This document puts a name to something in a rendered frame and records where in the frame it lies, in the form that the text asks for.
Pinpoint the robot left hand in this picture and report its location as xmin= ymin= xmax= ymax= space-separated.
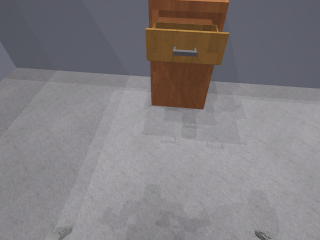
xmin=44 ymin=226 xmax=73 ymax=240

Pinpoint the robot right hand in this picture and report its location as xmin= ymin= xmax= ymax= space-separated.
xmin=254 ymin=229 xmax=279 ymax=240

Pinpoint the cabinet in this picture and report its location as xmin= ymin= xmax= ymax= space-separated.
xmin=148 ymin=0 xmax=229 ymax=110

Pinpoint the handle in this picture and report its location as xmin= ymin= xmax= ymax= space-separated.
xmin=172 ymin=46 xmax=197 ymax=57

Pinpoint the drawer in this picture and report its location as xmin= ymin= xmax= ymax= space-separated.
xmin=145 ymin=21 xmax=229 ymax=65

